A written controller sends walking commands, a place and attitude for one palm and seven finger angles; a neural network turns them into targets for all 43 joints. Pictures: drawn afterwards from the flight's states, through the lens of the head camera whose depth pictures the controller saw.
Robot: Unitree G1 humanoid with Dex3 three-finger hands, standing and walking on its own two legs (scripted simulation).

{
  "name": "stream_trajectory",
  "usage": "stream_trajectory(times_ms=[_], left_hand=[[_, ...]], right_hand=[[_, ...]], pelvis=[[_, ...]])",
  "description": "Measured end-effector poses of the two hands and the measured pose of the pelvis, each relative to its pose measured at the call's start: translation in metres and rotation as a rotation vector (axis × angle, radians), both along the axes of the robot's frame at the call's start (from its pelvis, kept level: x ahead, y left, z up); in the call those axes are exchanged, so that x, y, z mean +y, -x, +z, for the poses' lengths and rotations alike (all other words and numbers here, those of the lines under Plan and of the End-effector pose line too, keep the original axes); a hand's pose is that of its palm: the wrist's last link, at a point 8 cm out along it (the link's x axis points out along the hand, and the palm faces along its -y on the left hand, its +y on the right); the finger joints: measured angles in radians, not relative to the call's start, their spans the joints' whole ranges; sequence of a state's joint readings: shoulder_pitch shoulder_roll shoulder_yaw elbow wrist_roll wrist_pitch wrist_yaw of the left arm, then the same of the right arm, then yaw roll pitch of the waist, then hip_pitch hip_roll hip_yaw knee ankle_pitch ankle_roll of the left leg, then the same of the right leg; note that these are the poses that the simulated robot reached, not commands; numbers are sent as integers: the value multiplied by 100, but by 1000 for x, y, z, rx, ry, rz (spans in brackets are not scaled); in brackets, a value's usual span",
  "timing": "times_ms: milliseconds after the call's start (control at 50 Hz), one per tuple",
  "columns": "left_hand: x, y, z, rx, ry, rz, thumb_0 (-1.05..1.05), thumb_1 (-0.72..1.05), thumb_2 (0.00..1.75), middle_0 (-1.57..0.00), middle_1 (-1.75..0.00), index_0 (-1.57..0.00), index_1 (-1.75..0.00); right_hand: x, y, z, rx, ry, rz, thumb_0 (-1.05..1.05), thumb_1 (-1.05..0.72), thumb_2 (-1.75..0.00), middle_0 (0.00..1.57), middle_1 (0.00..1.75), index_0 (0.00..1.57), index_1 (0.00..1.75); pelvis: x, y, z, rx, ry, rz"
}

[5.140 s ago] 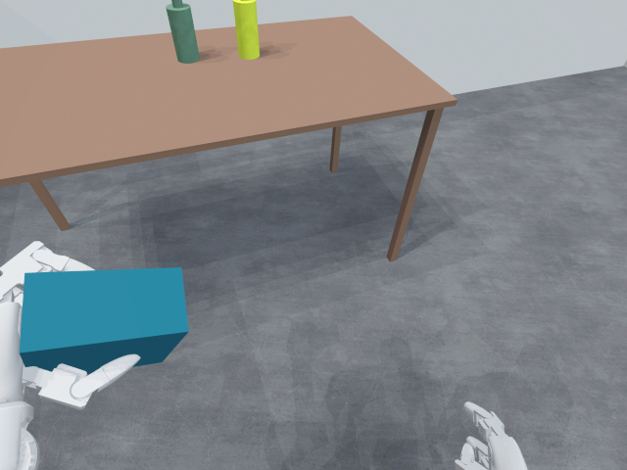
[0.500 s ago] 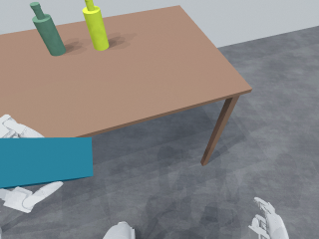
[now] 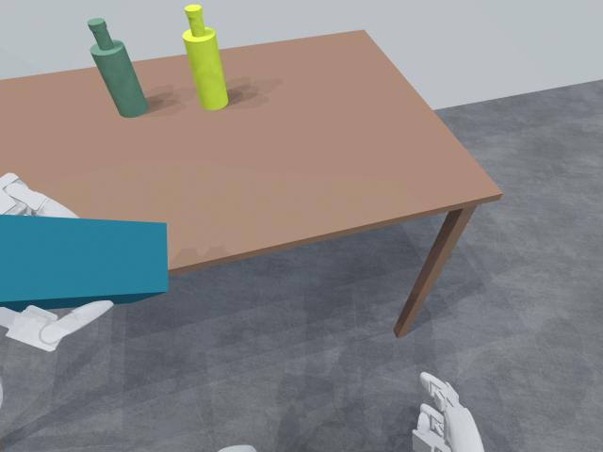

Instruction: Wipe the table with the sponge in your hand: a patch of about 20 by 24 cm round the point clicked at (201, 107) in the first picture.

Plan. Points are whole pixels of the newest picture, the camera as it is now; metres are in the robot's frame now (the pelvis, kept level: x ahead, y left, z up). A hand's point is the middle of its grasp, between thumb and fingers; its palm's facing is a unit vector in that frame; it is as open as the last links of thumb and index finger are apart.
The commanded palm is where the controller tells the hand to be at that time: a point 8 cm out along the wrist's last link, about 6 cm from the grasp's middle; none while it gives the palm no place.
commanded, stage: come to a stop and stand still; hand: left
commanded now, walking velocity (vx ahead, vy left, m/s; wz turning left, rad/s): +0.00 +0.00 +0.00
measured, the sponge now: (103, 268) +0.24 +0.22 +0.18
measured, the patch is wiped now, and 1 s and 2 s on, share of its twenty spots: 0.00 0.00 0.00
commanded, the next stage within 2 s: look again from close up in 1.46 s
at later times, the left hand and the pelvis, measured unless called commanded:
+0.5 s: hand (94, 287) +0.22 +0.21 +0.19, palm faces +0.37 -0.82 -0.44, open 10.3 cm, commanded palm +0.16 +0.25 +0.18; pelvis -0.02 -0.02 +0.01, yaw -3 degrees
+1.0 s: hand (65, 288) +0.22 +0.25 +0.17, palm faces +0.35 -0.86 -0.37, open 10.3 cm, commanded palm +0.16 +0.29 +0.18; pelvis -0.02 +0.02 +0.01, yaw -3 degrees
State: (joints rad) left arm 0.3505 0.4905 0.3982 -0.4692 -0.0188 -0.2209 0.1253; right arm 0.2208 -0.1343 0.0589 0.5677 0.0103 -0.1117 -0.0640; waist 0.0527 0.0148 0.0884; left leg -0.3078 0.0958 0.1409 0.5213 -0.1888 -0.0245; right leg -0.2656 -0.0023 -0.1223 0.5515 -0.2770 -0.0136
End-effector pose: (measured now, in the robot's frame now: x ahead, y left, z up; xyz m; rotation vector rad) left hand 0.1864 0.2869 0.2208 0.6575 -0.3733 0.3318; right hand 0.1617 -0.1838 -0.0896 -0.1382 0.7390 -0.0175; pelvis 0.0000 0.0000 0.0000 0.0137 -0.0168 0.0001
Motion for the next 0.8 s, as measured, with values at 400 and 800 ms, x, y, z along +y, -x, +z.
stream_trajectory(times_ms=[400, 800], left_hand=[[-50, -9, -50, 183, 183, -68, -1, -50, 100, -74, -134, -72, -134], [-16, 16, -53, 153, 286, 16, -1, -50, 100, -74, -134, -72, -134]], right_hand=[[-123, 48, 33, -8, 203, -210, 2, -91, -90, 20, 30, 20, 30], [-36, 31, 28, -47, 86, -61, 2, -90, -90, 21, 30, 21, 30]], pelvis=[[-29, 12, 6, 3, 14, -65], [-1, 24, 12, -12, 23, -52]])
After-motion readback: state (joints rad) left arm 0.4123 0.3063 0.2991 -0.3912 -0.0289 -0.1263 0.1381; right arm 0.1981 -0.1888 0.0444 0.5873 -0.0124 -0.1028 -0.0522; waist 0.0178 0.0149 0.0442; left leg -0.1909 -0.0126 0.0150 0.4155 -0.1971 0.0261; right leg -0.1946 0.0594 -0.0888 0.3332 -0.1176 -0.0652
